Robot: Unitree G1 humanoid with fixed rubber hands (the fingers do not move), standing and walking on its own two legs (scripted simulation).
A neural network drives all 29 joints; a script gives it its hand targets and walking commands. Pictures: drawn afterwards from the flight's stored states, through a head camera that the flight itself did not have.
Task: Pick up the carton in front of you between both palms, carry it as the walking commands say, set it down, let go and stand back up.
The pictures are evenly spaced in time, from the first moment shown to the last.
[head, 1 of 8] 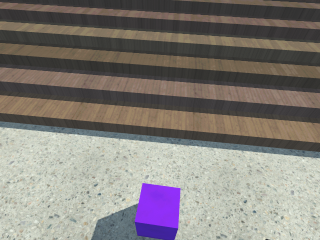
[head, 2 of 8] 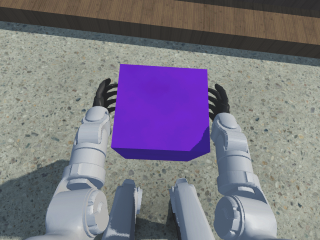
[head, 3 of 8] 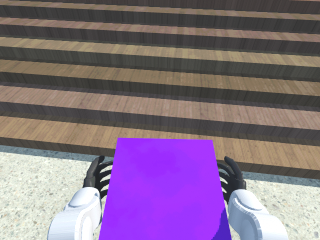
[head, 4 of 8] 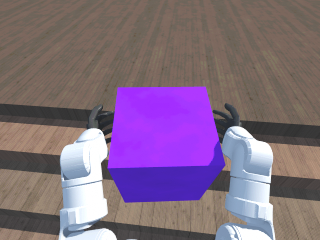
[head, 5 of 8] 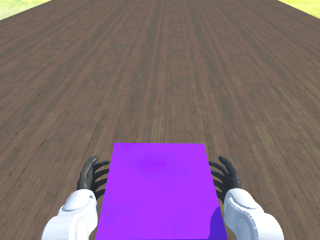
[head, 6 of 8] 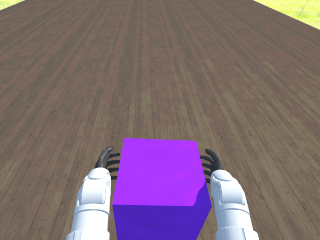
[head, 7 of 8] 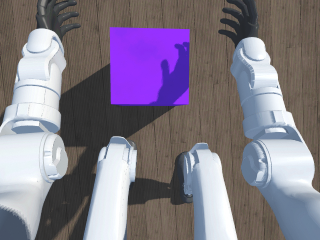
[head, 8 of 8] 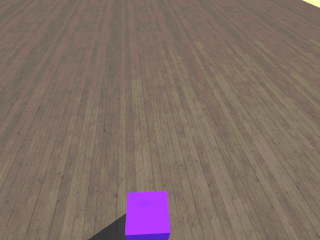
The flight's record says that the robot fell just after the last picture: no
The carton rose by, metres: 1.62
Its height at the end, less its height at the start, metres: +0.88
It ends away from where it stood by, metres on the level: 5.07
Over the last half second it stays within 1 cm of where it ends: yes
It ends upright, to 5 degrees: yes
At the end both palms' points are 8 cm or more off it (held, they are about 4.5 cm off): yes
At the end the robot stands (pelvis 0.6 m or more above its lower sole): yes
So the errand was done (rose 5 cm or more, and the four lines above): yes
